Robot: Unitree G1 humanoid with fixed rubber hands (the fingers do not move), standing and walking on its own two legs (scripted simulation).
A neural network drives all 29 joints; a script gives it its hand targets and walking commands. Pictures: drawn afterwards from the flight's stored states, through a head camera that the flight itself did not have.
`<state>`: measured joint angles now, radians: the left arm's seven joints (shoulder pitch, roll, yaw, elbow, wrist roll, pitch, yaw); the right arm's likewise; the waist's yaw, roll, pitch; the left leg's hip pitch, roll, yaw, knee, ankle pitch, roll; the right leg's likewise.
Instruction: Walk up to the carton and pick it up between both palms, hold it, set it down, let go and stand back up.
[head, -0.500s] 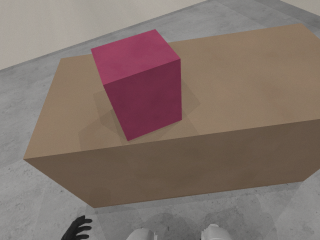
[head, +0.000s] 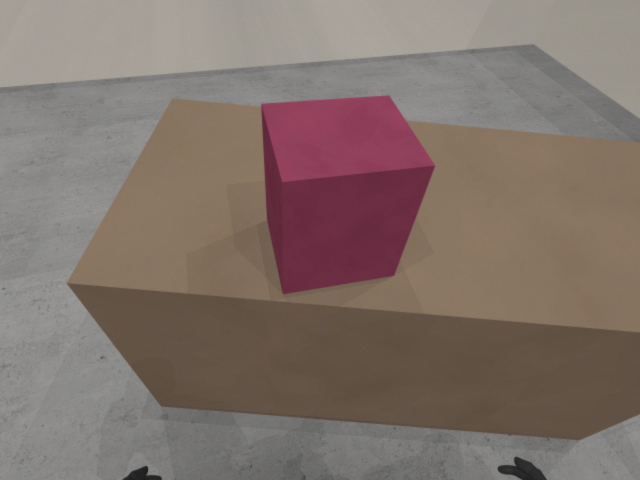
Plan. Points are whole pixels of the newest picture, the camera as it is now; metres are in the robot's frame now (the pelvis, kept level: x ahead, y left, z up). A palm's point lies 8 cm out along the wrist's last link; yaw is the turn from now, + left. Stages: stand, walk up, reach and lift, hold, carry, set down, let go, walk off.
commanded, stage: walk up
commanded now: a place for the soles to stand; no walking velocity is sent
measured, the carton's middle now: (334, 198) +0.55 -0.01 +0.02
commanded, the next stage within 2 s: none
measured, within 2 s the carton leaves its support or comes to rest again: neither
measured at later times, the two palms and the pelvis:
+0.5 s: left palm out of the picture +0.09 +0.26 -0.09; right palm out of the picture +0.14 -0.26 -0.09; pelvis +0.01 -0.01 +0.00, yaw +1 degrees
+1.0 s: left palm (131, 401) +0.26 +0.27 -0.10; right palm out of the picture +0.14 -0.25 -0.11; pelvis +0.14 +0.02 +0.00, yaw +0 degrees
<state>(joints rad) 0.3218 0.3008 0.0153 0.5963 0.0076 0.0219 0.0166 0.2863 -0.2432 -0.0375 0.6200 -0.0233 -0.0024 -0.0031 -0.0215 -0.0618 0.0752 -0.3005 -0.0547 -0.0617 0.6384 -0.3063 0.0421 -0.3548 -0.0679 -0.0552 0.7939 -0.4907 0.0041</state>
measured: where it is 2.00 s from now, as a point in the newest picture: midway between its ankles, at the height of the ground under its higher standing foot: outside the picture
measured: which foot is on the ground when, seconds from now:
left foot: down 0.00-1.00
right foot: up 0.00-0.04, down 0.06-0.68, up 0.70-1.00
